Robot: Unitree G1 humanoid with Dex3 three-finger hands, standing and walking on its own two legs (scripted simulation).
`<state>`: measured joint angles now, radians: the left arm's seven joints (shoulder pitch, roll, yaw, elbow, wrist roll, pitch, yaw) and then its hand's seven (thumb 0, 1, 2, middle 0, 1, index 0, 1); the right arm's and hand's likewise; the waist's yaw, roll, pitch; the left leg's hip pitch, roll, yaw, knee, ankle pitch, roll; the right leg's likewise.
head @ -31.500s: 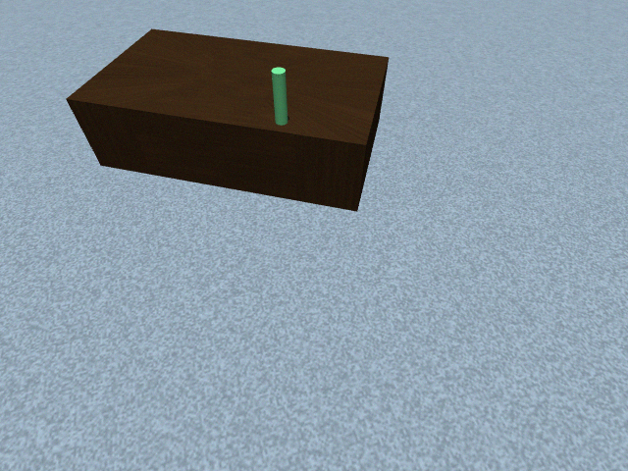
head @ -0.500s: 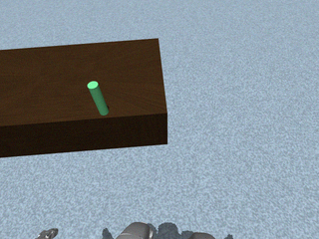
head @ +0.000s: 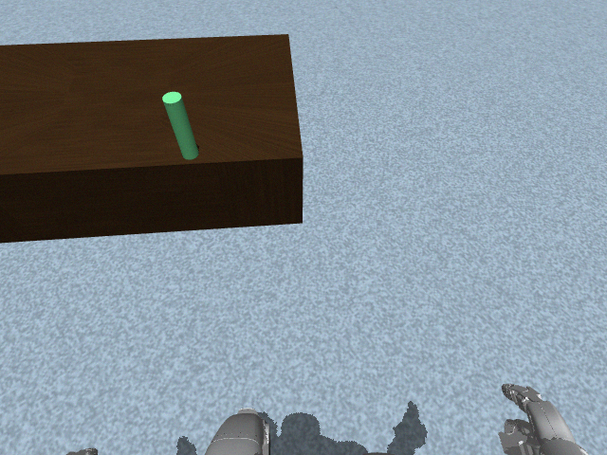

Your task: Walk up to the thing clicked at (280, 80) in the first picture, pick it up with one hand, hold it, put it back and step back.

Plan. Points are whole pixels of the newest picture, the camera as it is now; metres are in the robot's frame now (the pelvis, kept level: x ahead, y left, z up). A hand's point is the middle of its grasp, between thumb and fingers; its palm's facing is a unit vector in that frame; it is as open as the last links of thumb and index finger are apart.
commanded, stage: step back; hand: left
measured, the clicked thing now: (182, 128) +0.96 +0.40 -0.28
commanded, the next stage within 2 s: stand in 1.16 s
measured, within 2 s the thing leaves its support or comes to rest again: neither
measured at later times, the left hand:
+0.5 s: hand out of the picture -0.05 +0.29 -0.13, palm faces +0.09 -0.92 -0.38, open 7.4 cm
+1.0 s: hand out of the picture +0.02 +0.28 -0.15, palm faces +0.09 -0.93 -0.36, open 7.4 cm
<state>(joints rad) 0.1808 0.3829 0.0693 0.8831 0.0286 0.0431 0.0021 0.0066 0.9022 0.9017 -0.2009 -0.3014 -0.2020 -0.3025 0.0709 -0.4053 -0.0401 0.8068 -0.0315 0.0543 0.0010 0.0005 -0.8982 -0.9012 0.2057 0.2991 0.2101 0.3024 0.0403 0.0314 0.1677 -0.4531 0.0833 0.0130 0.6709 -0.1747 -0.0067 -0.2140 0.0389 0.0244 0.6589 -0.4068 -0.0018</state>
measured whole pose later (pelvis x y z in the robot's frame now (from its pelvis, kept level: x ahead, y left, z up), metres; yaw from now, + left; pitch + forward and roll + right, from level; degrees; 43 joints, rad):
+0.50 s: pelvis -0.08 +0.00 +0.02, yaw +6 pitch -3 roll +0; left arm 0.24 0.43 0.08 0.98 0.03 0.02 -0.03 0.01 0.90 0.90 -0.20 -0.30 -0.20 -0.30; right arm 0.27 -0.35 -0.05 0.99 -0.05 -0.01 0.02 0.00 -0.90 -0.90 0.21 0.30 0.21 0.30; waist -0.01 -0.04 0.06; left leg -0.19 0.00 -0.02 0.53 -0.30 0.01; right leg -0.39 -0.02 0.01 0.83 -0.42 -0.01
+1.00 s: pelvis -0.03 +0.01 +0.01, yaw +4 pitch -3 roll +0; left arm 0.16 0.39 0.03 0.99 0.01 0.00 0.01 0.01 0.90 0.90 -0.20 -0.30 -0.20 -0.30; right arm 0.11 -0.34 -0.03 1.01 -0.03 0.00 0.01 0.00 -0.90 -0.90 0.20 0.30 0.21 0.30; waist 0.04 -0.02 0.10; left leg -0.32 0.04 0.03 0.64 -0.27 0.00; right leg -0.23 -0.01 0.01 0.64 -0.36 0.01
